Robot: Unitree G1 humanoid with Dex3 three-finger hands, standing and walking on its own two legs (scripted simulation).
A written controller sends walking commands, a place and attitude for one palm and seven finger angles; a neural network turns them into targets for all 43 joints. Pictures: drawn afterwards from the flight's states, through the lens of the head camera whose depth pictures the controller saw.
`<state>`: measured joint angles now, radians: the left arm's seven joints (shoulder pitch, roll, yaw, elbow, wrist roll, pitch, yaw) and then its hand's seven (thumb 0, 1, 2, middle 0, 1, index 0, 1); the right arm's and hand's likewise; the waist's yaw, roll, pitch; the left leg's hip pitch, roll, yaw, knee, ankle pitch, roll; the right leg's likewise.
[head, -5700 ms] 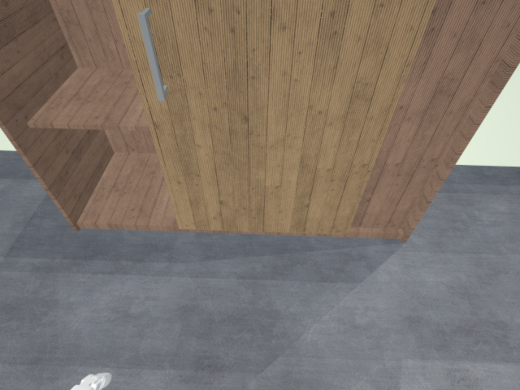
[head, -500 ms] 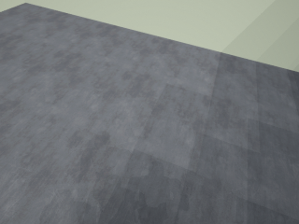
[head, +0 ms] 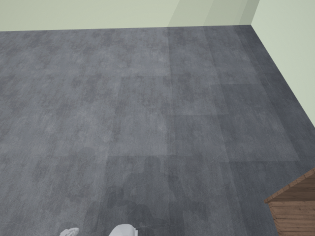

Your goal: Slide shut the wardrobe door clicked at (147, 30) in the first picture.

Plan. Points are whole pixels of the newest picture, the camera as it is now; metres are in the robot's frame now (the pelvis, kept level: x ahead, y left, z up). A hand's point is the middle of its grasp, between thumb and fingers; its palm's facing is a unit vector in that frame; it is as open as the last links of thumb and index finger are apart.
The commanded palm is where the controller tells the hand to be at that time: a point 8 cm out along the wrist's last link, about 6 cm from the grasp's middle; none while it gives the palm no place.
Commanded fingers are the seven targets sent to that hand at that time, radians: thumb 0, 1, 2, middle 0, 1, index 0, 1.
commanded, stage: turn to face it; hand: right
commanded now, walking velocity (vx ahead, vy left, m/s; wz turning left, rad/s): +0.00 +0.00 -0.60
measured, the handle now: out of the picture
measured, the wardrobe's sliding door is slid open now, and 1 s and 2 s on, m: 0.49 0.49 0.49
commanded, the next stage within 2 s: none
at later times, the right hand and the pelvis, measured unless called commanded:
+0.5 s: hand out of the picture +0.00 -0.15 -0.15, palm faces +0.35 +0.90 -0.26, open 7.4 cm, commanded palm none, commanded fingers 0.00 -0.90 -0.90 0.20 0.30 0.20 0.30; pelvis -0.01 +0.05 +0.00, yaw -20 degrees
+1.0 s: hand out of the picture -0.04 -0.23 -0.15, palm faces +0.60 +0.76 -0.26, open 7.4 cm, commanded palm none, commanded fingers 0.00 -0.90 -0.90 0.20 0.30 0.20 0.30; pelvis -0.01 +0.01 +0.00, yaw -36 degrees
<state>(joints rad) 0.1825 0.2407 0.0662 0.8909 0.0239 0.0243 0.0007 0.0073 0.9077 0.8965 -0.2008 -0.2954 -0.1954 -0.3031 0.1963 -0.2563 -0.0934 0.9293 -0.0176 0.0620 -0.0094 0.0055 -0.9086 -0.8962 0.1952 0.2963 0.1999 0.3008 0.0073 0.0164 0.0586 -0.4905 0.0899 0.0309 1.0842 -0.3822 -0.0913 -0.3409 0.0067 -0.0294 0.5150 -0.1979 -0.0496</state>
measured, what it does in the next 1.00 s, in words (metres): steps on the spot, turning right: left foot, then right foot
